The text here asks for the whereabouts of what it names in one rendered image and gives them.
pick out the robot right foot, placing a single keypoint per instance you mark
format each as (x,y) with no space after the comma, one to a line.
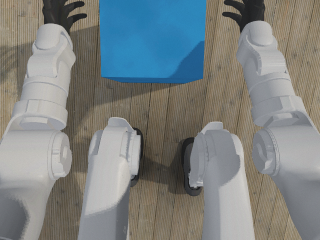
(185,162)

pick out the left robot upper arm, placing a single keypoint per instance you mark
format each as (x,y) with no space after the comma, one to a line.
(30,163)

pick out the carton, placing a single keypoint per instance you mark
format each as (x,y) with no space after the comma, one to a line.
(152,41)

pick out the left robot forearm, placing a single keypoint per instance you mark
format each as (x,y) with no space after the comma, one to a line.
(45,89)

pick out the right robot upper arm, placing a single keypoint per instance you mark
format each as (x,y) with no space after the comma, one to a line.
(290,155)

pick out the left robot thigh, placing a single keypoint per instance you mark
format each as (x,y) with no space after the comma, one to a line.
(105,207)

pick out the left robot hand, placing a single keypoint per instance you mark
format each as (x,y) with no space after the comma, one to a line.
(56,12)

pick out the right robot forearm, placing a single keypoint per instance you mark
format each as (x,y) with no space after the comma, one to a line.
(269,85)

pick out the right robot hand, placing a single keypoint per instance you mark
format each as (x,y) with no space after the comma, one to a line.
(250,10)

